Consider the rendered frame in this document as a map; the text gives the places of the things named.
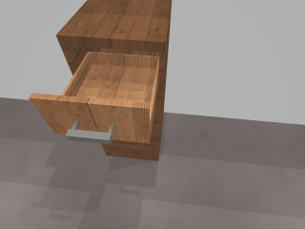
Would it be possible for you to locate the drawer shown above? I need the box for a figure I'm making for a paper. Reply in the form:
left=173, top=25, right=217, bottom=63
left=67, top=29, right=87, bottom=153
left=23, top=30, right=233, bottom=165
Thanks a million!
left=29, top=52, right=159, bottom=144

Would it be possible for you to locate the handle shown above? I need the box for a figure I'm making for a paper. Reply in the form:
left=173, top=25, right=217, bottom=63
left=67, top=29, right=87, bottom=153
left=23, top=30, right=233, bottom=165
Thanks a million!
left=66, top=120, right=114, bottom=145

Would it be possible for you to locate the cabinet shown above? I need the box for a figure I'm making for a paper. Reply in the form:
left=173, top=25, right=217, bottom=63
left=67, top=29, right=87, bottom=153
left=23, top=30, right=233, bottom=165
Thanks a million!
left=56, top=0, right=173, bottom=161

